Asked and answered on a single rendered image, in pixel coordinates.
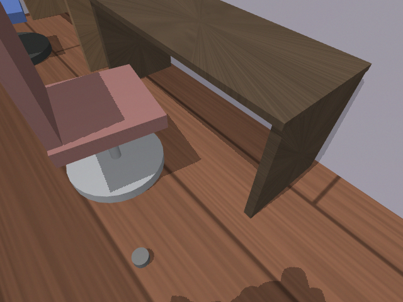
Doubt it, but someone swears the tin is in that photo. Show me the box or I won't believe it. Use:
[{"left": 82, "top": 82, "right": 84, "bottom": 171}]
[{"left": 132, "top": 247, "right": 150, "bottom": 268}]

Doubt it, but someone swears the office chair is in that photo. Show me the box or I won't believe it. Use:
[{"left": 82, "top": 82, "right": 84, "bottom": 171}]
[
  {"left": 0, "top": 0, "right": 52, "bottom": 65},
  {"left": 0, "top": 2, "right": 168, "bottom": 203}
]

